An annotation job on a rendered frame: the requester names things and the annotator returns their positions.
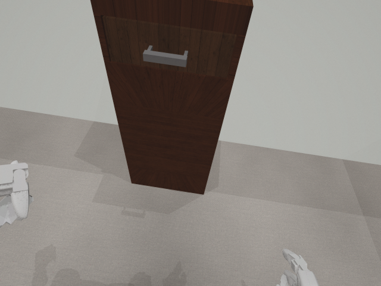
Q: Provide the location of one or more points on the drawer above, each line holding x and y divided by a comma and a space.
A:
209, 52

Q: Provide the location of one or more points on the left robot hand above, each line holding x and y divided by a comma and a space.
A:
13, 185

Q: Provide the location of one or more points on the cabinet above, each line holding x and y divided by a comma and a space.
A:
170, 121

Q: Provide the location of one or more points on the handle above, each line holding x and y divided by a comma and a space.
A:
165, 58

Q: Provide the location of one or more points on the right robot hand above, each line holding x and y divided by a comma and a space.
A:
304, 277

